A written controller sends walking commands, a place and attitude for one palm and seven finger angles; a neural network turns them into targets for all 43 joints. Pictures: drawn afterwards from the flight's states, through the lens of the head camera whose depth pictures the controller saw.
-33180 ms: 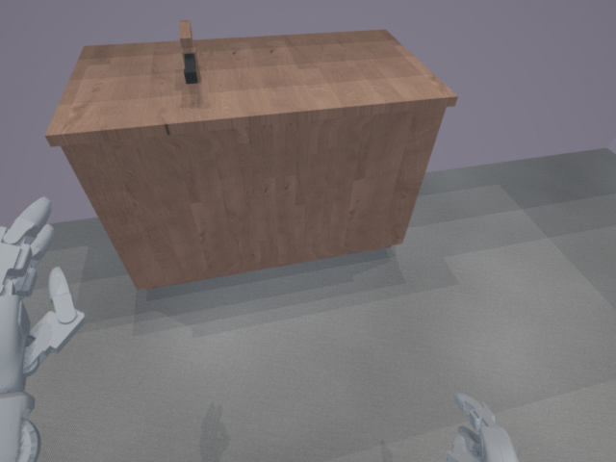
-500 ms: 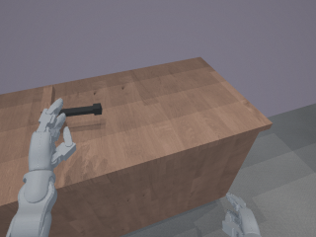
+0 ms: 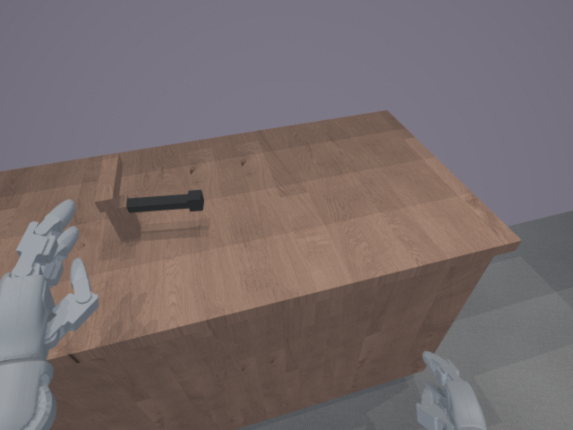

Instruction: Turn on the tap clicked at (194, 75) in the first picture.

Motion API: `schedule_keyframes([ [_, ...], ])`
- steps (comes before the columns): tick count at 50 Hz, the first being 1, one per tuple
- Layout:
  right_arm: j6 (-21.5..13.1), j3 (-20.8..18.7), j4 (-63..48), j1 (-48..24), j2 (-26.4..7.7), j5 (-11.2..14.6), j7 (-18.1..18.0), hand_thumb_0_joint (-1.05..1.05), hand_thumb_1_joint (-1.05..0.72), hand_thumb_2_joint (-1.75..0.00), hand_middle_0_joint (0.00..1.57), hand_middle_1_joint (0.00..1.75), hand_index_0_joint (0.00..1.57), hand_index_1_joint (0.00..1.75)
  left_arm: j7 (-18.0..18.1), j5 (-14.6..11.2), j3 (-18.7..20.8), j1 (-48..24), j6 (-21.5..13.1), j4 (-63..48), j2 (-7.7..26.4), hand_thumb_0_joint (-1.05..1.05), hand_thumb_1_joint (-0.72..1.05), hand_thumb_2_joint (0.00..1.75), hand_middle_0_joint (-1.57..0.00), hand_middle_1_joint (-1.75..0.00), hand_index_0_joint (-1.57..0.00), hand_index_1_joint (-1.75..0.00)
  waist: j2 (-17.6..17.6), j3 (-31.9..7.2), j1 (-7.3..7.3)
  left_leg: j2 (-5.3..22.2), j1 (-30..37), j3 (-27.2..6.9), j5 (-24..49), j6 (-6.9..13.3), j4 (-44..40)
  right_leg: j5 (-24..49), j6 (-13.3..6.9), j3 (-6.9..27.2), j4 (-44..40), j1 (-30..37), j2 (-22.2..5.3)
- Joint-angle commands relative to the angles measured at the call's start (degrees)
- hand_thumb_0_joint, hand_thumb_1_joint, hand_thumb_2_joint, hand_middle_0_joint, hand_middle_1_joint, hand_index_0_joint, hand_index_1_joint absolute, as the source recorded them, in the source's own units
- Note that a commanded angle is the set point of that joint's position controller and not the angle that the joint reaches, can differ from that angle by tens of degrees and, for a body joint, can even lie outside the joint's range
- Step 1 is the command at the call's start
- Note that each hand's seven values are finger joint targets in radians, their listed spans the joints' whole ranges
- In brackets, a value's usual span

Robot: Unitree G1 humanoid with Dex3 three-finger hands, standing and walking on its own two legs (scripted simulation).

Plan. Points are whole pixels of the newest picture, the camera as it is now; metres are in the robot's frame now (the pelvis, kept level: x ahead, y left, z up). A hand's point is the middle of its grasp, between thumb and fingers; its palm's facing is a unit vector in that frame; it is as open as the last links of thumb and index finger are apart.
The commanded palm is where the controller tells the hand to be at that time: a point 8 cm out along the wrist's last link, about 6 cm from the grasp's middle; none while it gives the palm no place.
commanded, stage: draw the hand back beside the body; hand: left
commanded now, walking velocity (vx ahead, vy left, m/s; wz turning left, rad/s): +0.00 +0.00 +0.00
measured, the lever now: (195, 200) +0.48 +0.24 +0.05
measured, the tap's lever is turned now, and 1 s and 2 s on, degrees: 80 80 80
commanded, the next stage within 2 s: step back with the hand held close in 0.22 s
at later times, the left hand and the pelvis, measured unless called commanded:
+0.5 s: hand (95, 292) +0.20 +0.24 +0.17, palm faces +0.42 -0.82 -0.39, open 7.4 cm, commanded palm +0.14 +0.27 +0.17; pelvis -0.01 -0.01 +0.00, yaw +1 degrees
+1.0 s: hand (53, 351) +0.14 +0.25 +0.15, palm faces +0.41 -0.79 -0.46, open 7.4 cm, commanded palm +0.08 +0.29 +0.17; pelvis -0.07 +0.00 -0.02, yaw +2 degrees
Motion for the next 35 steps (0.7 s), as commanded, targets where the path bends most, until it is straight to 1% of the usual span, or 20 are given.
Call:
schedule_keyframes([
  [1, -3.43, -2.07, -9.14, -8.66, -5.71, 0.06, -0.59, 0.0, -0.9, -0.9, 0.2, 0.3, 0.2, 0.3, 0.86, 0.15, 4.6, -9.49, -3.54, -12.77, 8.83, 0.0, 0.9, 0.9, -0.2, -0.3, -0.2, -0.3, 0.08, -3.12, -1.22, 1.45, -3.99, -1.35, 12.29, -0.23, -2.32, 5.61, -0.51, 2.7, -1.79, 0.86, -1.89],
  [4, -3.48, -2.13, -8.89, -8.37, -5.77, 0.1, -0.98, 0.0, -0.9, -0.9, 0.2, 0.3, 0.2, 0.3, 1.13, 0.1, 4.5, -9.5, -3.41, -10.42, 8.73, 0.0, 0.9, 0.9, -0.2, -0.3, -0.2, -0.3, -2.25, -3.39, -0.97, 1.3, -4.01, -1.38, 11.05, 0.1, -2.32, 4.51, -0.3, 2.46, -1.62, 0.8, -1.87],
  [5, -3.56, -2.09, -8.95, -8.49, -5.67, 0.15, -1.04, 0.0, -0.9, -0.9, 0.2, 0.3, 0.2, 0.3, 1.08, 0.13, 4.27, -10.4, -3.52, -11.09, 8.68, 0.0, 0.9, 0.9, -0.2, -0.3, -0.2, -0.3, -1.86, -3.62, -1.05, 1.21, -3.74, -1.41, 10.31, 0.14, -2.31, 3.8, -0.24, 2.59, -1.64, 0.59, -1.96],
  [7, -3.79, -1.94, -8.94, -8.46, -5.53, -0.01, -1.17, 0.0, -0.9, -0.9, 0.2, 0.3, 0.2, 0.3, 1.36, 0.17, 5.3, -9.81, -3.72, -11.04, 9.49, 0.0, 0.9, 0.9, -0.2, -0.3, -0.2, -0.3, 0.82, -4.78, -0.58, 0.83, -3.81, -1.48, 10.13, 0.15, -2.45, 3.8, -0.43, 2.79, -1.51, 1.65, -2.1],
  [9, -4.03, -1.94, -8.99, -8.6, -5.52, -0.1, -1.11, 0.0, -0.9, -0.9, 0.2, 0.3, 0.2, 0.3, 1.46, 0.28, 5.38, -8.7, -3.83, -11.86, 9.64, 0.0, 0.9, 0.9, -0.2, -0.3, -0.2, -0.3, -0.28, -5.75, -0.28, 0.92, -3.75, -1.61, 11.48, -0.03, -2.33, 5.05, -0.52, 2.5, -1.04, 2.68, -2.07],
  [11, -4.26, -1.85, -9.04, -8.81, -5.56, -0.12, -1.07, 0.0, -0.9, -0.9, 0.2, 0.3, 0.2, 0.3, 1.51, 0.26, 6.15, -8.54, -3.99, -13.77, 10.65, 0.0, 0.9, 0.9, -0.2, -0.3, -0.2, -0.3, 1.02, -7.07, -0.27, 0.78, -3.22, -1.46, 12.99, -0.01, -1.92, 6.68, -0.5, 2.74, -0.91, 3.44, -2.22],
  [13, -4.18, -1.81, -9.0, -8.58, -5.33, -0.2, -0.96, 0.0, -0.9, -0.9, 0.2, 0.3, 0.2, 0.3, 1.5, 0.27, 5.59, -7.22, -3.88, -12.84, 9.64, 0.0, 0.9, 0.9, -0.2, -0.3, -0.2, -0.3, 0.32, -5.94, -0.17, 1.0, -3.97, -1.43, 13.66, -0.18, -1.98, 7.26, -0.55, 2.51, -0.65, 3.4, -2.21],
  [16, -4.12, -1.76, -8.82, -9.03, -5.42, -0.05, -0.89, 0.0, -0.9, -0.9, 0.2, 0.3, 0.2, 0.3, 1.26, 0.09, 5.96, -7.66, -3.67, -12.02, 9.93, 0.0, 0.9, 0.9, -0.2, -0.3, -0.2, -0.3, -0.28, -3.45, -0.42, 1.0, -4.71, -1.42, 12.06, -0.01, -2.12, 5.83, -0.46, 2.53, -1.47, 1.85, -2.2],
  [17, -4.17, -1.78, -9.13, -9.08, -5.27, -0.1, -0.98, 0.0, -0.9, -0.9, 0.2, 0.3, 0.2, 0.3, 1.37, 0.01, 6.33, -9.69, -4.06, -14.23, 10.69, 0.0, 0.9, 0.9, -0.2, -0.3, -0.2, -0.3, 0.52, -4.63, -0.33, 0.91, -4.1, -1.28, 11.54, 0.18, -2.04, 5.61, -0.38, 2.8, -1.51, 2.29, -2.3],
  [18, -2.92, -1.15, -12.12, -8.51, -5.56, 0.57, -1.28, 0.0, -0.9, -0.9, 0.2, 0.3, 0.2, 0.3, 2.17, -0.51, 13.81, -15.03, -5.73, -18.82, 17.33, 0.0, 0.9, 0.9, -0.2, -0.3, -0.2, -0.3, -0.33, 1.01, -1.62, 2.53, -8.99, -3.28, 7.62, 0.95, 0.22, 8.29, 0.58, 7.37, -3.1, -4.42, -5.26],
  [19, -2.11, -0.97, -10.35, -7.57, -5.04, 0.05, -1.3, 0.0, -0.9, -0.9, 0.2, 0.3, 0.2, 0.3, 1.8, -0.18, 10.76, -8.86, -5.74, -13.1, 13.03, 0.0, 0.9, 0.9, -0.2, -0.3, -0.2, -0.3, -2.68, 0.22, -1.98, 2.46, -9.49, -4.21, 7.21, 1.06, 1.45, 9.94, 0.69, 6.9, -2.81, -4.73, -6.57],
  [20, -1.61, -1.38, -10.8, -7.26, -5.26, 0.1, -1.04, 0.0, -0.9, -0.9, 0.2, 0.3, 0.2, 0.3, 1.54, 0.05, 9.25, -6.6, -5.37, -11.92, 11.55, 0.0, 0.9, 0.9, -0.2, -0.3, -0.2, -0.3, -5.03, 0.11, -2.16, 2.59, -9.55, -4.43, 7.44, 0.96, 2.14, 10.01, 0.79, 7.27, -2.95, -5.54, -7.1],
  [23, -0.38, -2.13, -12.11, -5.93, -6.08, 0.13, -1.06, 0.0, -0.9, -0.9, 0.2, 0.3, 0.2, 0.3, 1.47, 0.3, 8.35, -1.53, -5.48, -12.97, 10.14, 0.0, 0.9, 0.9, -0.2, -0.3, -0.2, -0.3, -0.8, -6.43, -2.18, 3.55, -8.85, -4.01, 12.94, 0.74, 3.51, 14.74, 0.65, 6.39, 0.61, -3.67, -7.87],
  [26, 0.4, -2.5, -13.27, -5.42, -6.46, 0.31, -1.2, 0.0, -0.9, -0.9, 0.2, 0.3, 0.2, 0.3, 1.62, 0.2, 8.51, 2.9, -5.24, -15.78, 10.09, 0.0, 0.9, 0.9, -0.2, -0.3, -0.2, -0.3, 0.05, -11.66, -2.29, 4.36, -8.37, -4.33, 17.39, 0.62, 4.21, 16.56, 0.76, 5.89, 3.19, -2.54, -8.14],
  [27, 0.76, -2.62, -13.53, -5.06, -6.43, 0.37, -1.38, 0.0, -0.9, -0.9, 0.2, 0.3, 0.2, 0.3, 1.81, 0.19, 8.99, 4.07, -5.22, -16.55, 10.48, 0.0, 0.9, 0.9, -0.2, -0.3, -0.2, -0.3, -0.95, -13.01, -2.27, 4.69, -8.51, -4.24, 17.9, 0.64, 4.46, 16.34, 1.01, 5.77, 3.87, -2.47, -8.08],
  [30, 1.16, -3.38, -14.13, -4.6, -6.63, 0.69, -1.7, 0.0, -0.9, -0.9, 0.2, 0.3, 0.2, 0.3, 2.45, 0.26, 10.42, 3.93, -5.08, -19.62, 12.25, 0.0, 0.9, 0.9, -0.2, -0.3, -0.2, -0.3, -5.46, -13.2, -2.59, 4.44, -10.32, -4.41, 14.97, 0.4, 6.5, 14.63, 0.87, 6.5, 3.95, -4.54, -8.93],
  [31, 1.16, -3.3, -14.09, -4.9, -6.71, 0.62, -1.9, 0.0, -0.9, -0.9, 0.2, 0.3, 0.2, 0.3, 2.74, 0.4, 11.67, 3.31, -5.12, -21.08, 13.91, 0.0, 0.9, 0.9, -0.2, -0.3, -0.2, -0.3, -4.31, -13.21, -2.81, 4.49, -10.77, -4.73, 14.45, 0.41, 6.16, 13.28, 0.64, 6.64, 4.37, -5.3, -9.14],
  [32, 1.09, -3.38, -14.06, -4.61, -6.46, 0.73, -2.08, 0.0, -0.9, -0.9, 0.2, 0.3, 0.2, 0.3, 2.95, 0.46, 11.25, 3.42, -5.15, -20.75, 13.06, 0.0, 0.9, 0.9, -0.2, -0.3, -0.2, -0.3, -4.91, -12.52, -2.81, 4.54, -11.58, -4.91, 13.22, 0.45, 6.34, 11.17, 0.79, 6.42, 4.52, -6.15, -8.9],
  [33, 0.99, -3.55, -13.99, -4.64, -6.53, 0.83, -2.15, 0.0, -0.9, -0.9, 0.2, 0.3, 0.2, 0.3, 3.24, 0.52, 11.46, 3.3, -5.2, -20.82, 13.48, 0.0, 0.9, 0.9, -0.2, -0.3, -0.2, -0.3, -5.21, -11.39, -2.86, 4.31, -12.19, -4.67, 10.67, 0.55, 7.25, 8.83, 0.82, 6.98, 3.71, -8.18, -9.15],
  [35, 0.68, -3.69, -13.52, -4.16, -6.63, 0.93, -2.25, 0.0, -0.9, -0.9, 0.2, 0.3, 0.2, 0.3, 3.68, 0.67, 11.13, 2.39, -5.2, -20.9, 13.38, 0.0, 0.9, 0.9, -0.2, -0.3, -0.2, -0.3, -5.38, -9.34, -3.29, 3.57, -13.0, -4.45, 4.37, 0.5, 9.28, 2.79, 0.2, 8.11, 2.01, -12.22, -10.37],
])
